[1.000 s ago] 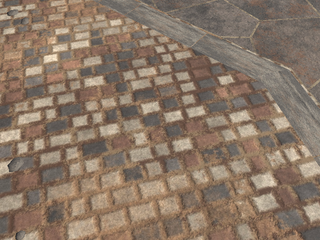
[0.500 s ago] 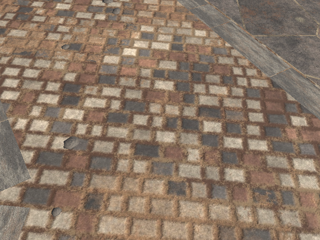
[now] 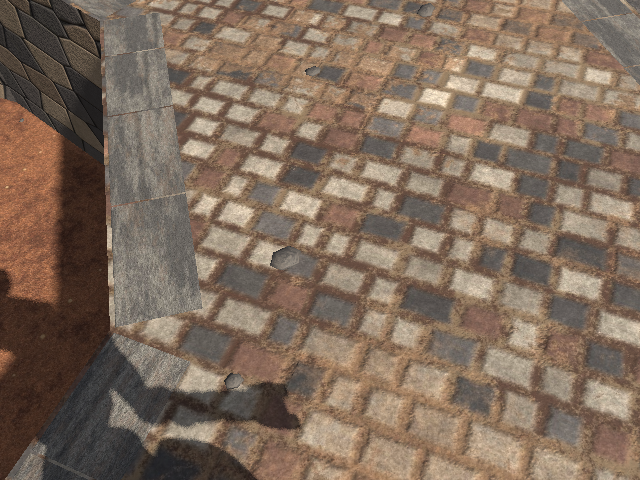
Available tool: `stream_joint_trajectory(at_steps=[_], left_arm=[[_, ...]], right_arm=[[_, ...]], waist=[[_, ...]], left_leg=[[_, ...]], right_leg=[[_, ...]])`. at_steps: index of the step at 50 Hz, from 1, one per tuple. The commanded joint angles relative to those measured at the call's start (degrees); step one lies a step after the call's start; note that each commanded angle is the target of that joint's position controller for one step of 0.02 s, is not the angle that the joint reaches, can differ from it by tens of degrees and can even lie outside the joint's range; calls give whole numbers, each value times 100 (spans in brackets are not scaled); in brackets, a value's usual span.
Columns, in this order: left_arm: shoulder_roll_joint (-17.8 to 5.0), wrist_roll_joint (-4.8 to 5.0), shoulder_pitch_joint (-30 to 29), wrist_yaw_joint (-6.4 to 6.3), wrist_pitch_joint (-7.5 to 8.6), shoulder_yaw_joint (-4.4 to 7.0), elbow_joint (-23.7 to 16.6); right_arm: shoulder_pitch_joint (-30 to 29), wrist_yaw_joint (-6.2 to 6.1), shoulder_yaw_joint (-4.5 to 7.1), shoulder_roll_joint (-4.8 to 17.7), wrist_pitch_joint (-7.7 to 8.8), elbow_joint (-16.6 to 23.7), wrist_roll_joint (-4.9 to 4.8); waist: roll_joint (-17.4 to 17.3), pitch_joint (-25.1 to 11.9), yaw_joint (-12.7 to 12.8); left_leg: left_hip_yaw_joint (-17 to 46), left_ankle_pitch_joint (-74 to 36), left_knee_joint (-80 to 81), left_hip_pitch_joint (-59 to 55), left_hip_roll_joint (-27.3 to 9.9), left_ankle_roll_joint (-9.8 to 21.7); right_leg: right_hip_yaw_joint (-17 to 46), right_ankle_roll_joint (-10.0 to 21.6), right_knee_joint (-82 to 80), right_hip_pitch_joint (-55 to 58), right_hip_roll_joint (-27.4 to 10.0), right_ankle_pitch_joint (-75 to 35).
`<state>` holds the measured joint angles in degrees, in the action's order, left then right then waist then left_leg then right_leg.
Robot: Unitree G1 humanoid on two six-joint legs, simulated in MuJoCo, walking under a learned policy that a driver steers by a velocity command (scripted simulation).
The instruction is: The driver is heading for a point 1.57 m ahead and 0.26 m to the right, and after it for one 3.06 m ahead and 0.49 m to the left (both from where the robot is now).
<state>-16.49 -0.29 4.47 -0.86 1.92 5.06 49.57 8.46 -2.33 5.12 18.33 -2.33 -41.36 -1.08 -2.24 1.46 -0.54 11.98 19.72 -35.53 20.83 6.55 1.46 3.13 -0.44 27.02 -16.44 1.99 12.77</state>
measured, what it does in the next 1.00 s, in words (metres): steps on the spot: left foot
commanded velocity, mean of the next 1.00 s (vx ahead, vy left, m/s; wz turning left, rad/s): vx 0.03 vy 0.00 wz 0.15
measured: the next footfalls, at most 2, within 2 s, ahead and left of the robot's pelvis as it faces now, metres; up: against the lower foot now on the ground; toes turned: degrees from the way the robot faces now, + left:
left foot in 0.34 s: +0.02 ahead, +0.15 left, +0.00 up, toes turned +5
left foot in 1.58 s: +0.14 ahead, +0.19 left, +0.00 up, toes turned +10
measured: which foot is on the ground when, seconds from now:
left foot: up 0.00-0.32, down 0.34-1.00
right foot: down 0.00-1.00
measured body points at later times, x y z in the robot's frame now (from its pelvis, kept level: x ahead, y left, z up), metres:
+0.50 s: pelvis +0.00 +0.03 +0.00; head +0.02 +0.05 +0.45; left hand +0.07 +0.32 -0.13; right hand +0.19 -0.20 -0.10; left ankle -0.02 +0.14 -0.73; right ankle +0.01 -0.12 -0.73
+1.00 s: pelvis +0.04 +0.01 +0.00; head +0.06 +0.00 +0.45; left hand +0.10 +0.29 -0.13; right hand +0.17 -0.24 -0.13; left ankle -0.02 +0.14 -0.73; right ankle +0.02 -0.10 -0.73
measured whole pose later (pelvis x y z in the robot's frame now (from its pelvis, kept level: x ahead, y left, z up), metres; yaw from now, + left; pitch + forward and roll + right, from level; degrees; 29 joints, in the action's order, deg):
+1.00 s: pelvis +0.04 +0.01 +0.00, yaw +7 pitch +0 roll +0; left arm -14.4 0.1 9.6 0.1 2.3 0.9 57.9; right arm 12.5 -2.1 2.8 14.9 -0.4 -48.6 0.1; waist -1.5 1.6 0.1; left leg 2.2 20.3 -30.3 9.6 -0.2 -1.2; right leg -1.8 0.7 31.4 -10.9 -0.5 20.0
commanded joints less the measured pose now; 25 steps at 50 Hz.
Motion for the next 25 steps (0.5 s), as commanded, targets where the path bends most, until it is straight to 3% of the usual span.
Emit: stream_joint_trajectory(at_steps=[1,2,3,4,6,11,14,16,17,18,19,20,21,23,25], left_arm=[[-1156,-187,181,-40,-6,229,-358],[-818,-144,-45,-69,-6,141,-471],[-702,-74,-232,-77,-23,99,-510],[-645,5,-244,-85,-32,67,-520],[-705,5,-57,-110,-79,46,-443],[-942,23,125,-103,-156,81,-356],[-1034,89,204,-25,-176,71,-296],[-869,171,315,9,-168,-13,-202],[-687,78,526,49,-112,-88,-149],[-384,-179,747,132,-27,-193,-217],[-314,-80,494,97,-18,-219,-281],[-560,-28,304,55,-54,-178,-263],[-555,-37,228,38,-78,-180,-226],[-672,-82,356,-4,-160,-170,-133],[-730,-38,422,22,-142,-160,-15]], right_arm=[[338,37,243,930,150,528,51],[338,51,331,1123,136,397,7],[403,28,327,976,71,280,12],[384,14,290,835,16,271,45],[267,43,186,540,-4,357,6],[-145,98,-49,189,52,581,65],[41,142,-13,344,41,487,36],[341,163,14,374,35,328,76],[381,128,52,604,24,369,109],[438,58,119,1049,-17,442,173],[166,131,-28,626,37,418,258],[-143,203,-85,381,122,479,268],[-233,221,-108,292,182,405,270],[-257,233,-99,398,262,339,233],[-43,226,-142,304,264,259,247]], waist=[[1545,-781,-85],[1093,-686,-99],[902,-531,-165],[921,-426,-100],[991,-337,-7],[1281,-538,243],[1293,-506,198],[1092,-427,1],[673,-620,70],[-685,-931,342],[-1017,-919,252],[-662,-637,238],[-644,-546,263],[-717,-290,266],[-336,-102,208]], left_leg=[[-230,1799,-2693,1554,-223,-248],[-226,1364,-3101,1442,-327,-320],[-280,1036,-3270,1426,-352,-417],[-287,779,-3425,1502,-339,-506],[-503,511,-3173,1335,-295,-594],[-982,394,-1084,373,-647,-622],[-1280,-64,98,-391,-573,-500],[-1325,-1247,1621,-1319,-511,-219],[-705,-2231,1622,-2077,-990,-33],[397,-4055,1263,-2660,-2093,431],[589,-3387,1414,-1781,-2404,1073],[373,-2382,1535,-1385,-2016,998],[90,-1702,1535,-1256,-1670,696],[-133,-1093,1562,-934,-1374,378],[-278,-944,1513,-826,-1174,214]], right_leg=[[2567,1832,-874,1379,-2826,-2995],[1925,1606,-808,1188,-2369,-2685],[1401,1322,-756,1063,-1944,-2308],[1171,1249,-761,1021,-1786,-2243],[745,1287,-842,920,-1547,-2353],[429,1333,-796,1071,-1570,-2367],[468,1282,-625,912,-1599,-2302],[356,916,-358,544,-1431,-1865],[197,492,-84,98,-1247,-1209],[-338,25,759,-538,-726,528],[-315,-155,603,-330,-585,1347],[-319,-230,509,-17,-615,960],[-342,-230,249,119,-577,330],[-266,-242,-51,391,-628,-400],[-315,-191,-93,460,-616,-396]])
Velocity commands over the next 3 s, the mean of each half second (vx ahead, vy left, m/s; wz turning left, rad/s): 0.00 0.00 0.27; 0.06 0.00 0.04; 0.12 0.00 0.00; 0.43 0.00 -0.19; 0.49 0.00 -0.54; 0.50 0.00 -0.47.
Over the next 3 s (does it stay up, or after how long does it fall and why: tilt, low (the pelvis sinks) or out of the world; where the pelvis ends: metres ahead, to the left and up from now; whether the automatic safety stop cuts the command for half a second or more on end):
stays up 0.80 -0.01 0.01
